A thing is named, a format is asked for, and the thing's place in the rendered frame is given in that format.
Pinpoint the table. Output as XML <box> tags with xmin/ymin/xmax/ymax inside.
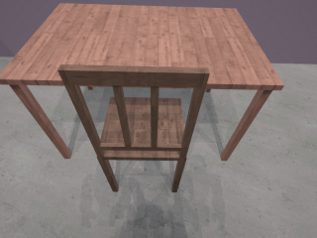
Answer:
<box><xmin>0</xmin><ymin>3</ymin><xmax>284</xmax><ymax>161</ymax></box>

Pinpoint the chair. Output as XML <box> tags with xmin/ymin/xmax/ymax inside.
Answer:
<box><xmin>57</xmin><ymin>64</ymin><xmax>210</xmax><ymax>192</ymax></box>

